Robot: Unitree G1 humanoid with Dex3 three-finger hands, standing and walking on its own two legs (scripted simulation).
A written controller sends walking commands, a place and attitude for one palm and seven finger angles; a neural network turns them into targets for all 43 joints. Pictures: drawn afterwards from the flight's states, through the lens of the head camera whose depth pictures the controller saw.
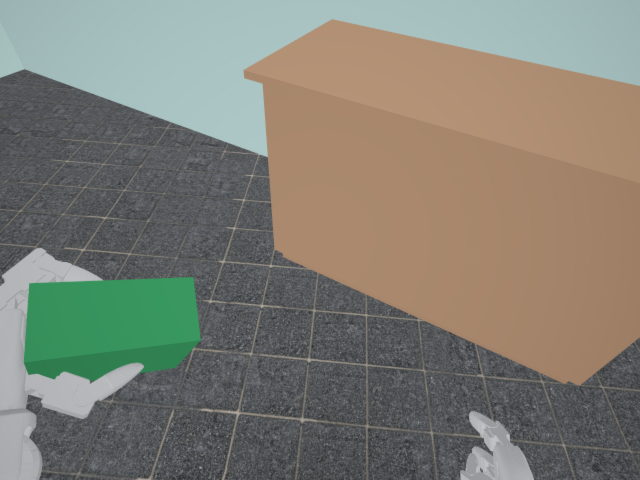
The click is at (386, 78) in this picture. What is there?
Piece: table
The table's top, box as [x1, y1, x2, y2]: [243, 19, 639, 193]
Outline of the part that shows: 243,70 244,77 248,79 639,193 639,86 333,19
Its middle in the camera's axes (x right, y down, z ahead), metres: +0.44 -0.37 +1.00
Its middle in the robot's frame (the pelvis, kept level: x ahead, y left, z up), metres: +1.03 -0.38 +0.04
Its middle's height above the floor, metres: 0.81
